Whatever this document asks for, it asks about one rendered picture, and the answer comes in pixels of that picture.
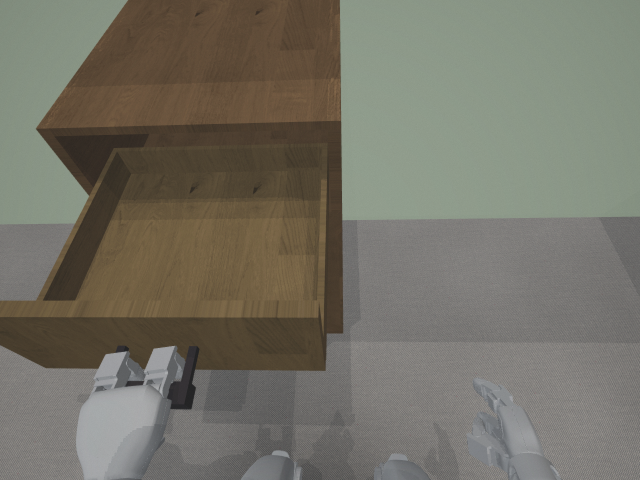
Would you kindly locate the robot left hand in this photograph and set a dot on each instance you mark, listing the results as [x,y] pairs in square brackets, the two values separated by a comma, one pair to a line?
[119,429]

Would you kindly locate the drawer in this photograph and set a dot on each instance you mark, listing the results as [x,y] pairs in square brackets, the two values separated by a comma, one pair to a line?
[220,247]

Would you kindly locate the robot thigh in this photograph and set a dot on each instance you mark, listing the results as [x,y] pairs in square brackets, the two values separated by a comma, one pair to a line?
[274,467]
[399,470]

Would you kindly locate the cabinet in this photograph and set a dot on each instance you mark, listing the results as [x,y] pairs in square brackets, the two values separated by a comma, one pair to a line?
[170,73]

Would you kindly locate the left robot thigh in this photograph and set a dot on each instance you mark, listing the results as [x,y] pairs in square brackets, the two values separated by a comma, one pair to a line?
[274,467]

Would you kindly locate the right robot thigh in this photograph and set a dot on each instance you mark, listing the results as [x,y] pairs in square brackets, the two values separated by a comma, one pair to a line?
[399,470]

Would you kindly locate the right robot forearm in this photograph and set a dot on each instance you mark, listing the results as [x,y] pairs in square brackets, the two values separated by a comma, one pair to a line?
[529,466]

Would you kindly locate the handle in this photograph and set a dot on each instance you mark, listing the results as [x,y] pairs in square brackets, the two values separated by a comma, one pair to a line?
[180,392]

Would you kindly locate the robot right hand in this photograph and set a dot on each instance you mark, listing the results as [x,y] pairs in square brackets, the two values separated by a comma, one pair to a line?
[511,434]

